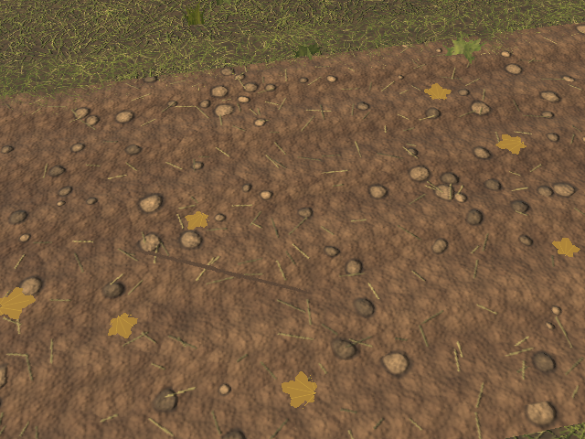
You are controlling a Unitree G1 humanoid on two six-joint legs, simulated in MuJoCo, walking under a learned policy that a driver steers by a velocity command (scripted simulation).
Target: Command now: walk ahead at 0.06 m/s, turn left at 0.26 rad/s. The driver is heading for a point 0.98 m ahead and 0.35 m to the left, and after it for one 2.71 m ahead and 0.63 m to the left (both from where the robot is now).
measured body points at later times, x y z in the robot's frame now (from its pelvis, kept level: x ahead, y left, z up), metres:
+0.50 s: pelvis +0.09 +0.00 +0.01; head +0.11 +0.01 +0.46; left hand +0.22 +0.31 -0.08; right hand +0.18 -0.27 -0.12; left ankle +0.02 +0.12 -0.73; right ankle +0.15 -0.10 -0.73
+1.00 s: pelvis +0.28 +0.12 -0.02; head +0.32 +0.15 +0.43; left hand +0.11 +0.35 -0.15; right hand +0.61 +0.05 -0.10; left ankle +0.34 +0.26 -0.73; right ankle +0.16 -0.10 -0.71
